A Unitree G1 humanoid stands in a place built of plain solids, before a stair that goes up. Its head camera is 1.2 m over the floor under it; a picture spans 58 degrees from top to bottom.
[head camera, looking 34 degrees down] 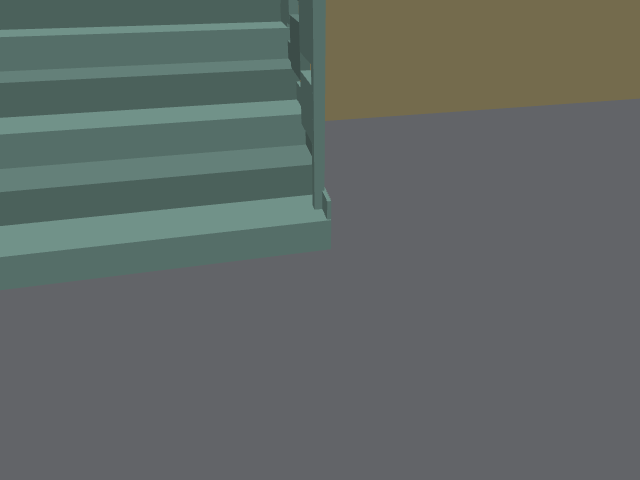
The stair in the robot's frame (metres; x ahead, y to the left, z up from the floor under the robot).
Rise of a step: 0.17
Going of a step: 0.26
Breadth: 1.62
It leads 12 degrees to the left of straight ahead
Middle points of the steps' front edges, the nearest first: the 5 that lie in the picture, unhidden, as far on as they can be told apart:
1.53 0.74 0.17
1.78 0.79 0.33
2.04 0.85 0.50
2.29 0.90 0.66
2.55 0.96 0.83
